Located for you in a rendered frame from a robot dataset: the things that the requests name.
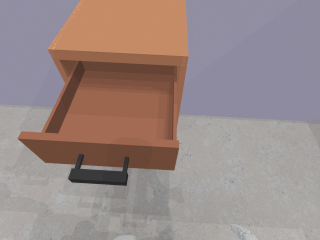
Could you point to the drawer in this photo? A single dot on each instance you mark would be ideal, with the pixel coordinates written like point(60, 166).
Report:
point(108, 111)

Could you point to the handle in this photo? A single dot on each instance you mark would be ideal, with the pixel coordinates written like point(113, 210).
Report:
point(93, 176)

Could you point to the cabinet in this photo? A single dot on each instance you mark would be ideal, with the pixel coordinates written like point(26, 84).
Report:
point(151, 32)

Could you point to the robot right hand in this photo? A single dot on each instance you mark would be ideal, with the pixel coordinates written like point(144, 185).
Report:
point(242, 232)

